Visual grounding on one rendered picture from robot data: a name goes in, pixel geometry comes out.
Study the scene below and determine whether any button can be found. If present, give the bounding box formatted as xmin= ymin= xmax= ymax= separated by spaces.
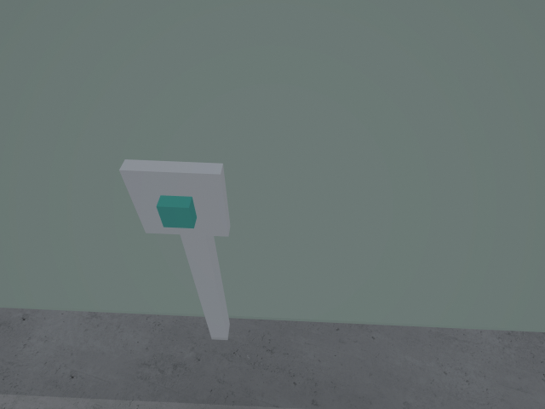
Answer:
xmin=157 ymin=195 xmax=197 ymax=228

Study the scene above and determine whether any panel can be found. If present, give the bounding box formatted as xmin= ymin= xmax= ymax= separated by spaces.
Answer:
xmin=119 ymin=159 xmax=230 ymax=340

